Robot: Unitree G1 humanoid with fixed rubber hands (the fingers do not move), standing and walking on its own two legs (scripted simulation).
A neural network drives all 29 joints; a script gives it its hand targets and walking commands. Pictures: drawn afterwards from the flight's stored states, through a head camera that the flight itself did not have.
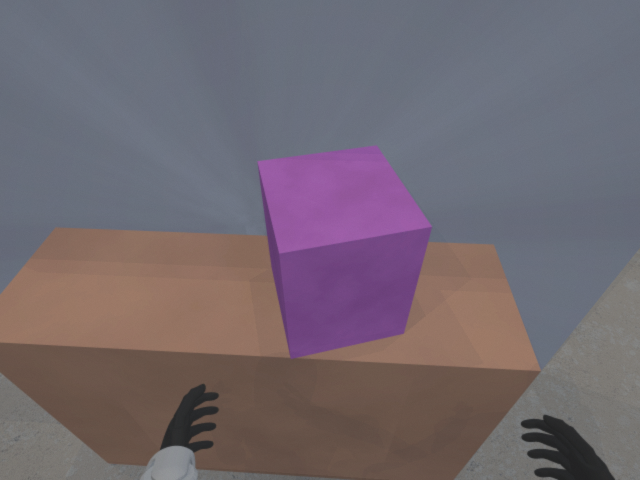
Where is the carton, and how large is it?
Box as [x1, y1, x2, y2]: [257, 145, 431, 358]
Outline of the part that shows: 376,145 257,161 271,266 291,358 403,333 431,226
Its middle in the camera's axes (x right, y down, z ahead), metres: +0.02 +0.02 +0.64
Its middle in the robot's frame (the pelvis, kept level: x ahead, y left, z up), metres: +0.48 +0.02 +0.01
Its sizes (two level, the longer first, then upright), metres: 0.210 0.200 0.250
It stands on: a pedestal, 0.66 m high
